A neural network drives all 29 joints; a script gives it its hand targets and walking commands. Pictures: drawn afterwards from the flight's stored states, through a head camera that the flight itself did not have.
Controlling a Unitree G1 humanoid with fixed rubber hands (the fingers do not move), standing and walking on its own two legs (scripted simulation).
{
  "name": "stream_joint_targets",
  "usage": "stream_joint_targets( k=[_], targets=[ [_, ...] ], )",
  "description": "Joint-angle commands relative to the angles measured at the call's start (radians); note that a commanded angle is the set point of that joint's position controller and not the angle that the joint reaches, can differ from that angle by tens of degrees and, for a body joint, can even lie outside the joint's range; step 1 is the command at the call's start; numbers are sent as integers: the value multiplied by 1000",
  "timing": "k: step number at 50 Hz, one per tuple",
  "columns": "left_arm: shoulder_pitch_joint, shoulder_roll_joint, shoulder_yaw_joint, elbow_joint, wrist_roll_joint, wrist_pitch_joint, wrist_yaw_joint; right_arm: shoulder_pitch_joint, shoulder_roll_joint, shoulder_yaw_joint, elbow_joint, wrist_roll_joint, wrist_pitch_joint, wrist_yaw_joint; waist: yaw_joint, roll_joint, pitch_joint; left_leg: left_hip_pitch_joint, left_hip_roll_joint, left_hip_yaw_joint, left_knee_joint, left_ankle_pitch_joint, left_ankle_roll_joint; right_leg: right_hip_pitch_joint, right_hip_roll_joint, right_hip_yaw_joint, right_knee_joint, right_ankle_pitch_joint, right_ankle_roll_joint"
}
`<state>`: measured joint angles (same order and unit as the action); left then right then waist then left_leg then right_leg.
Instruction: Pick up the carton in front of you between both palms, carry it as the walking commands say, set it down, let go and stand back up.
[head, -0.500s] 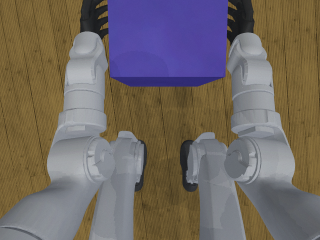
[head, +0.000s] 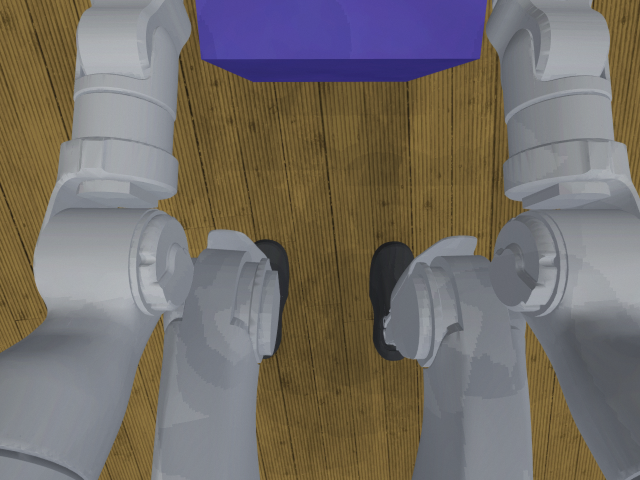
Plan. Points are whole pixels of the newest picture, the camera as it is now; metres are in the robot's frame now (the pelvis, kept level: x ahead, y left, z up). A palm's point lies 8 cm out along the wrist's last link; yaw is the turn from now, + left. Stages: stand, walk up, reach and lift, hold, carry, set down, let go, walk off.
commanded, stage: set down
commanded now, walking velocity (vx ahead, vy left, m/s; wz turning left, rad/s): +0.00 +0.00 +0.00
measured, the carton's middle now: out of the picture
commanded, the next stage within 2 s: none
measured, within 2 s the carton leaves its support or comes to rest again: rests again in 0.26 s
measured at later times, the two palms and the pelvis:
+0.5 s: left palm out of the picture +0.54 +0.16 -0.18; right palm out of the picture +0.55 -0.14 -0.18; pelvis -0.01 +0.00 -0.02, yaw +0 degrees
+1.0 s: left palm out of the picture +0.55 +0.17 -0.19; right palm out of the picture +0.56 -0.15 -0.19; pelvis -0.01 +0.00 -0.03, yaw +0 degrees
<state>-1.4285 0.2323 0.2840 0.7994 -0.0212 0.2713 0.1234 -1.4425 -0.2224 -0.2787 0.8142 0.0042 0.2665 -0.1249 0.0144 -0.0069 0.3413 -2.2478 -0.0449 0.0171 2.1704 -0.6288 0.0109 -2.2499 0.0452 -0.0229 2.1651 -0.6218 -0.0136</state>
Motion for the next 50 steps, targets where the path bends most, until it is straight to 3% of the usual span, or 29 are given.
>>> stream_joint_targets(
  k=[1, 8, 17, 28, 41, 48, 49, 50],
  targets=[
    [-611, -928, -464, -125, -138, -26, -295, -598, 924, 443, -104, 129, -22, 274, 7, 3, -1481, 715, -75, 17, -123, 578, -19, 753, 85, -10, -98, 574, 3],
    [-580, -926, -395, -29, -96, -38, -308, -564, 910, 364, -11, 97, -37, 297, -4, 10, -1227, 586, -72, 9, -111, 466, -12, 591, 81, -10, -88, 448, -3],
    [-654, -858, -358, 12, -100, -59, -297, -664, 850, 357, 14, 111, -54, 297, 15, -20, -1137, 563, -63, 10, -94, 366, 3, 557, 71, -12, -70, 344, -5],
    [-535, -808, -248, 166, -15, -31, -347, -531, 807, 249, 160, 40, -28, 332, 21, -4, -745, 420, -55, 2, -83, 202, 12, 431, 68, 6, -70, 182, -14],
    [-404, -697, -139, 263, 58, -4, -363, -404, 687, 153, 255, -26, -2, 346, 7, 1, -495, 378, -46, -13, -85, 103, 21, 399, 64, 22, -71, 83, -19],
    [-360, -619, -98, 259, 87, -20, -339, -370, 608, 123, 252, -60, -20, 328, 6, 3, -504, 443, -45, -5, -75, 143, 4, 428, 54, 16, -59, 117, 2],
    [-347, -556, -79, 259, 94, -29, -323, -359, 548, 113, 249, -64, -28, 315, 6, 6, -520, 459, -42, -1, -72, 155, -1, 440, 49, 14, -58, 128, 7],
    [-307, -378, -26, 263, 111, -47, -283, -312, 366, 60, 254, -85, -47, 275, 1, 14, -539, 480, -37, 4, -71, 168, -12, 458, 39, 10, -58, 138, 12]
  ],
)
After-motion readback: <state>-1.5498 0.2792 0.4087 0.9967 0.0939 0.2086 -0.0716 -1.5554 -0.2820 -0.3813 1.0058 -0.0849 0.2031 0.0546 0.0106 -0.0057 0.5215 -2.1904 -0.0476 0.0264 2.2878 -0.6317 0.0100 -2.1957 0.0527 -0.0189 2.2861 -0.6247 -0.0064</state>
